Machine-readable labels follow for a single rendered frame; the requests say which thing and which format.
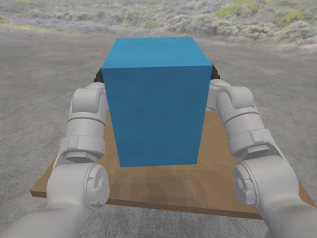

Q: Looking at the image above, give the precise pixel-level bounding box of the right robot hand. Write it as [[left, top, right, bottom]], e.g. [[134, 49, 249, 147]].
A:
[[210, 64, 220, 80]]

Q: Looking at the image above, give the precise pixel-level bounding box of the robot left forearm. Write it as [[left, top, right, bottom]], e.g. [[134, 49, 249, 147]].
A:
[[46, 82, 109, 201]]

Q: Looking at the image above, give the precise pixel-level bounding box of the right robot upper arm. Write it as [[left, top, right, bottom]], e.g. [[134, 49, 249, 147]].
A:
[[233, 154, 317, 238]]

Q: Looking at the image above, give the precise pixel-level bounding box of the left robot upper arm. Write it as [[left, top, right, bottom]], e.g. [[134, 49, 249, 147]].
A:
[[0, 162, 110, 238]]

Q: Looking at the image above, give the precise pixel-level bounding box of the left robot hand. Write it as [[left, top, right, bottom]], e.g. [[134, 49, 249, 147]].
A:
[[94, 67, 104, 83]]

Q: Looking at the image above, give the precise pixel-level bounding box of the robot right forearm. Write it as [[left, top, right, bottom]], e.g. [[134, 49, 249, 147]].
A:
[[206, 79, 300, 194]]

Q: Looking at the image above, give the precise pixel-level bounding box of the carton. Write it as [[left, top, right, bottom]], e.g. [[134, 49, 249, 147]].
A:
[[101, 37, 213, 168]]

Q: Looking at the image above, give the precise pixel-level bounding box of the table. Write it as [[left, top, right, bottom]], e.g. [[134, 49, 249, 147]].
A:
[[30, 111, 317, 238]]

